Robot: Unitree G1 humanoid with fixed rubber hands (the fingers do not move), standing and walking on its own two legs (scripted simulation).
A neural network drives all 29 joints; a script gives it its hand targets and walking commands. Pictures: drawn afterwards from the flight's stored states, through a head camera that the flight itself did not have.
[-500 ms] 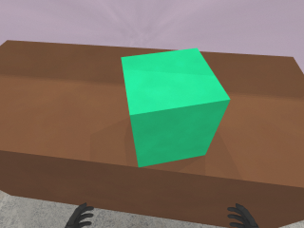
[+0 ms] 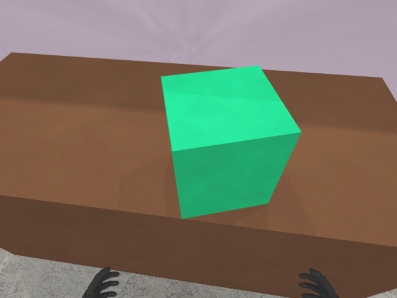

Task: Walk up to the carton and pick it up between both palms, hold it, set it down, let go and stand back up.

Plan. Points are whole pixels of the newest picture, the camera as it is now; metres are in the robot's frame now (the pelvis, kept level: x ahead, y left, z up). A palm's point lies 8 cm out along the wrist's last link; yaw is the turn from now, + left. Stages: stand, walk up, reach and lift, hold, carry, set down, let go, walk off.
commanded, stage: stand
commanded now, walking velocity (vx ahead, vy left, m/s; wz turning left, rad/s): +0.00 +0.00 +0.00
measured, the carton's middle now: (218, 145) +0.41 -0.02 +0.06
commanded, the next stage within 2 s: walk up in 1.00 s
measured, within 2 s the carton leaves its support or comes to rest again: neither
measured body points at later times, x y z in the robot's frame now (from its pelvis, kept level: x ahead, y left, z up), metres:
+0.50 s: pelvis -0.01 +0.00 +0.00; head +0.00 +0.00 +0.45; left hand +0.11 +0.25 -0.11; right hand +0.12 -0.24 -0.10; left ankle +0.00 +0.12 -0.72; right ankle +0.00 -0.12 -0.72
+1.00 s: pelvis -0.01 +0.00 +0.01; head -0.01 +0.00 +0.46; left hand +0.08 +0.25 -0.11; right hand +0.09 -0.24 -0.11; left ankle +0.00 +0.12 -0.72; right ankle +0.00 -0.12 -0.72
